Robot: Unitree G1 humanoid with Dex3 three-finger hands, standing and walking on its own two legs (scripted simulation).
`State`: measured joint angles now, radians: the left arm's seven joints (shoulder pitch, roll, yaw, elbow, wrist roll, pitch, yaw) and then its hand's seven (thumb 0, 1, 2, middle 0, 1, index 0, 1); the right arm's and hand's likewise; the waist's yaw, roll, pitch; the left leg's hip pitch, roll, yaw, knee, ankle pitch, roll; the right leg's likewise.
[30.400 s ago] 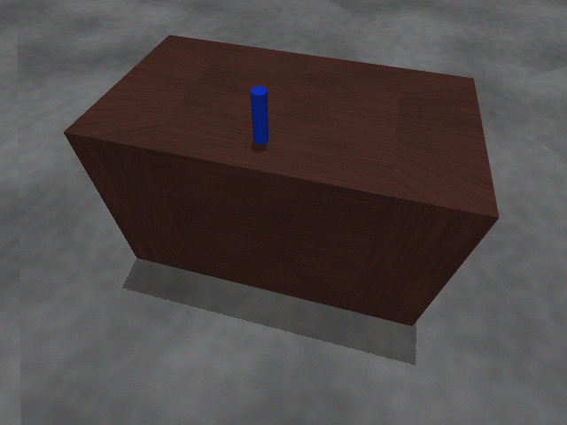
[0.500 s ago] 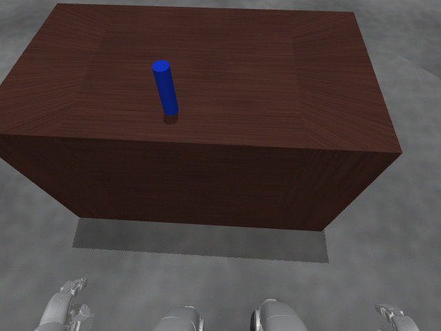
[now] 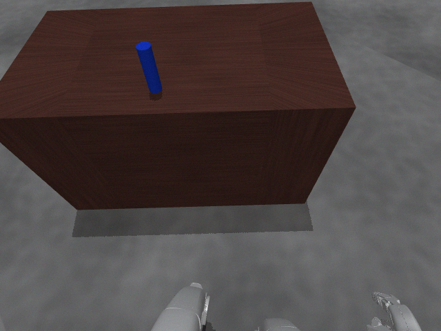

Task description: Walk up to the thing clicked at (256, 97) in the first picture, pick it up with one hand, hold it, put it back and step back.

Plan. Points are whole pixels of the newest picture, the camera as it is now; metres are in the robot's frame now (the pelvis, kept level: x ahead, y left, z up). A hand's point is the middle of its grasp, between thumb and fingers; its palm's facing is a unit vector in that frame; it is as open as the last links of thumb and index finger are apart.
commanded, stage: step back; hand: left
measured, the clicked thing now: (150, 69) +0.77 +0.25 -0.03
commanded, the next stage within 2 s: stand in 1.84 s
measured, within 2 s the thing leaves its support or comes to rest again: neither
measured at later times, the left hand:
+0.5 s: hand out of the picture -0.06 +0.26 -0.14, palm faces +0.02 -0.92 -0.38, open 7.4 cm
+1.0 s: hand out of the picture -0.28 +0.26 -0.14, palm faces +0.13 -0.90 -0.42, open 7.4 cm
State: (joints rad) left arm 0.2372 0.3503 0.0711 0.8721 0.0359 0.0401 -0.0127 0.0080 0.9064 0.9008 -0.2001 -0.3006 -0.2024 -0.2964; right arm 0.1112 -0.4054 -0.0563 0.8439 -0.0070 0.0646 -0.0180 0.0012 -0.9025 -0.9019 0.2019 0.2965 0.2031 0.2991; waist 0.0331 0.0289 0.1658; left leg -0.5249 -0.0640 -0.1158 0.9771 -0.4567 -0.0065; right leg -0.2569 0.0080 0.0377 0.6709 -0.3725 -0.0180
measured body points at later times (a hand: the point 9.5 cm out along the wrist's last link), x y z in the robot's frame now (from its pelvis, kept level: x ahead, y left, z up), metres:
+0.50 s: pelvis -0.17 -0.01 +0.00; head -0.10 +0.00 +0.45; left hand -0.06 +0.31 -0.12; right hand -0.03 -0.32 -0.11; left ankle -0.09 +0.12 -0.72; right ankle -0.21 -0.15 -0.68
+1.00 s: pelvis -0.33 -0.03 +0.00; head -0.30 -0.03 +0.45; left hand -0.29 +0.30 -0.11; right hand -0.21 -0.33 -0.13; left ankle -0.35 +0.09 -0.72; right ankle -0.24 -0.15 -0.71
